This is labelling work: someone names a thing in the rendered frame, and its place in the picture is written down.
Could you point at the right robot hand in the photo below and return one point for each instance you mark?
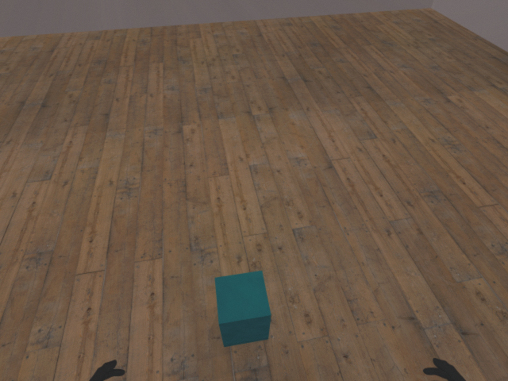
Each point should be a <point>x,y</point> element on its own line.
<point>444,370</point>

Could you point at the left robot hand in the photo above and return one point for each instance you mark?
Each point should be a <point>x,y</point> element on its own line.
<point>106,371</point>

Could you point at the carton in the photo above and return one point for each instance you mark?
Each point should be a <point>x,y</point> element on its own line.
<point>244,314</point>

